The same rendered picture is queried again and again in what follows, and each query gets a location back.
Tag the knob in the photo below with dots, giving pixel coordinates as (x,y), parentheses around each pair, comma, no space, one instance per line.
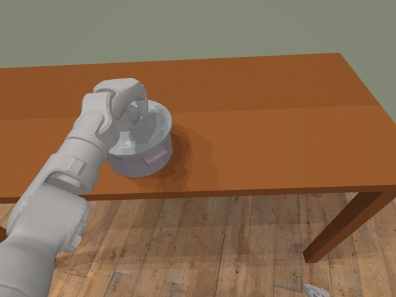
(133,113)

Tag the pot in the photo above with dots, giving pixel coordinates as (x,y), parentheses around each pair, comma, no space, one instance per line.
(143,165)

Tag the left robot upper arm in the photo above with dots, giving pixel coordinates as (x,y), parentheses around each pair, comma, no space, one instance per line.
(53,222)

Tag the table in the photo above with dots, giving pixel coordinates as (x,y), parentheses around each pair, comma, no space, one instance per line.
(246,126)

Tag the robot left forearm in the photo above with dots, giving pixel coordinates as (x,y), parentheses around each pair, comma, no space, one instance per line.
(75,166)

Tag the left robot hand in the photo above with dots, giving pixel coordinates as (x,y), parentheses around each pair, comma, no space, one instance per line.
(132,90)

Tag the lid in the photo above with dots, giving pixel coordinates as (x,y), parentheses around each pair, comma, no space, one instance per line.
(149,132)

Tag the right robot hand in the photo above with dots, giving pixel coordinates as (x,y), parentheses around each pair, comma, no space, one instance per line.
(314,291)

